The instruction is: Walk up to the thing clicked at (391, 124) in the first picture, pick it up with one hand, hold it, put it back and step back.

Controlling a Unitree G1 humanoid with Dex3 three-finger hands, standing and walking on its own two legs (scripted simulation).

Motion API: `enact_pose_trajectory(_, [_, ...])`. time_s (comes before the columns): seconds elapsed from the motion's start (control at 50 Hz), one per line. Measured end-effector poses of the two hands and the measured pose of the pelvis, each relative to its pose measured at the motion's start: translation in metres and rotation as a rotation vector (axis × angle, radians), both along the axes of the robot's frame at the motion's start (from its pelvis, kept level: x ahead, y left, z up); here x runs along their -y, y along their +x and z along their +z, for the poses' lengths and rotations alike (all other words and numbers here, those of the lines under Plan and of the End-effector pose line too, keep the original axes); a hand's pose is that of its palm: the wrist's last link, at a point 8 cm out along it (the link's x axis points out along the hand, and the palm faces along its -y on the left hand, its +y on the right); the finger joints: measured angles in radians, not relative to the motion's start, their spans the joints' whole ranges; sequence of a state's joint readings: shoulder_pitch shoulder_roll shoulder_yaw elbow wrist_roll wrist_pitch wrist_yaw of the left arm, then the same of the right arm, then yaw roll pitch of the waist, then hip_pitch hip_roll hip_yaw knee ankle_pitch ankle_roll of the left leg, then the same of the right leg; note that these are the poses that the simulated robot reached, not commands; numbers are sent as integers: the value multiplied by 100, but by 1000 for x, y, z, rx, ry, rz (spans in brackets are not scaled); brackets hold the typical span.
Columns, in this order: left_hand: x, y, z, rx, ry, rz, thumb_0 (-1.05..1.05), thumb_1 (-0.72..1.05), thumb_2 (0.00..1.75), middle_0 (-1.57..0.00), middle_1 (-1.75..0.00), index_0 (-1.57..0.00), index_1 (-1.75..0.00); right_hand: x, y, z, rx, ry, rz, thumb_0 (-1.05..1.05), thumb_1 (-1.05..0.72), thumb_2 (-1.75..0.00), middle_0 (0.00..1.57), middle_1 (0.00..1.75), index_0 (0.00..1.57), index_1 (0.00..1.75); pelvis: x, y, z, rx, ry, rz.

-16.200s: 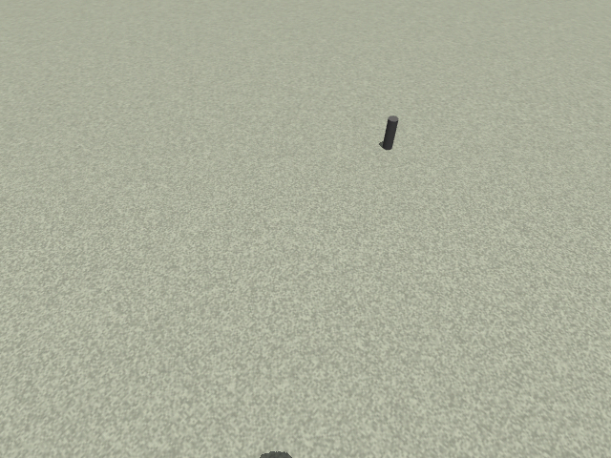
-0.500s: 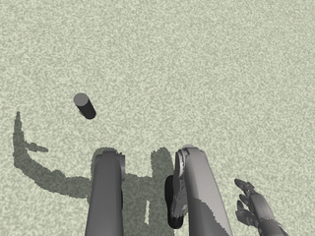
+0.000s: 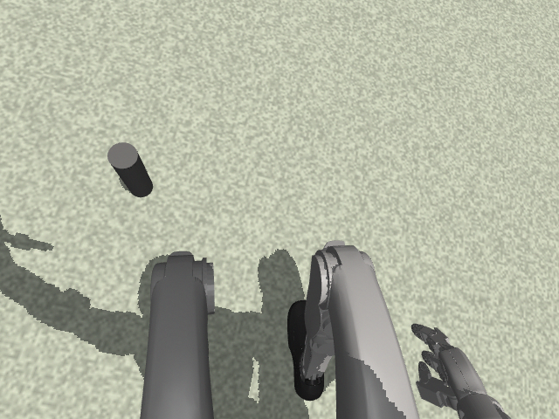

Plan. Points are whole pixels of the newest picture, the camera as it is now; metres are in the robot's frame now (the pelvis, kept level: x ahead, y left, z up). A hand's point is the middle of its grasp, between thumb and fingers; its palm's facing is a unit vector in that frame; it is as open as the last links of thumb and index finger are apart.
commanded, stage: go down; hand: left
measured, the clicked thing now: (133, 173) +0.52 +0.25 -0.31
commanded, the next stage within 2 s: approach in 0.50 s
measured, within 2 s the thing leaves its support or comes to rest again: neither
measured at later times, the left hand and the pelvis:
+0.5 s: hand out of the picture +0.41 +0.44 +0.01, palm faces +0.28 -0.96 -0.09, open 17.2 cm; pelvis +0.00 +0.00 -0.02, yaw -1 degrees
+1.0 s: hand out of the picture +0.43 +0.41 -0.11, palm faces +0.26 -0.96 -0.01, open 17.6 cm; pelvis -0.01 +0.01 -0.06, yaw -4 degrees
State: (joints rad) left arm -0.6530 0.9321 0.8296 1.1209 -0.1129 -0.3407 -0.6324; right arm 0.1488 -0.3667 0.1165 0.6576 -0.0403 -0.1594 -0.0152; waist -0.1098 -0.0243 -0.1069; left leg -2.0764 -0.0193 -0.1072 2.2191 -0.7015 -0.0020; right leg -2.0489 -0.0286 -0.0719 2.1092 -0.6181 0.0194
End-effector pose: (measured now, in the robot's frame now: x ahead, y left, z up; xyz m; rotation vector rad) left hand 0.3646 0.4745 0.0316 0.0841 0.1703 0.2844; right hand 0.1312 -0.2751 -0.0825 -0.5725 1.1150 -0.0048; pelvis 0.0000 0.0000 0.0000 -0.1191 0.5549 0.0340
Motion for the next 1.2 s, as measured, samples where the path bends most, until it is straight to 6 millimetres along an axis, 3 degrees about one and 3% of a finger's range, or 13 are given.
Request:
enact_pose_trajectory(0.64, [-14, 14, -19, 73, -7, 0, -1, -48, 7, -3, -9, -5, -6, 0, -13, -17, -57, -39, 22, 1, -88, -89, 21, 30, 21, 30, -4, -3, -27, 20, -24, -3])
enact_pose_trajectory(0.76, [-15, 14, -31, 101, -10, 2, -1, -52, 3, -5, -8, -7, -6, -2, -13, -19, -57, -44, 43, 1, -89, -89, 21, 30, 21, 30, -5, -5, -32, 29, -32, -9])
enact_pose_trajectory(0.82, [-13, 16, -48, 115, -20, 7, -1, -54, 2, -5, -8, -7, -6, -3, -12, -22, -65, -51, 68, 1, -89, -89, 21, 30, 21, 30, -6, -6, -38, 39, -37, -14])
enact_pose_trajectory(0.9, [-2, 22, -85, 103, -45, 9, -1, -56, 1, -6, -9, -8, -6, -5, -11, -29, -83, -68, 102, 1, -89, -89, 21, 30, 21, 30, -6, -7, -49, 58, -47, -21])
enact_pose_trajectory(1.04, [31, 37, -162, 75, -85, -20, -1, -59, 1, -6, -10, -8, -7, -9, -12, -40, -142, -113, 157, 0, -89, -89, 21, 30, 21, 30, -7, -8, -70, 107, -73, -34])
enact_pose_trajectory(1.2, [63, 55, -224, 77, -87, -43, -1, -60, 2, -7, -12, -9, -9, -14, -19, -46, -218, -179, 215, 0, -90, -89, 21, 30, 21, 30, -11, -10, -88, 169, -115, -52])
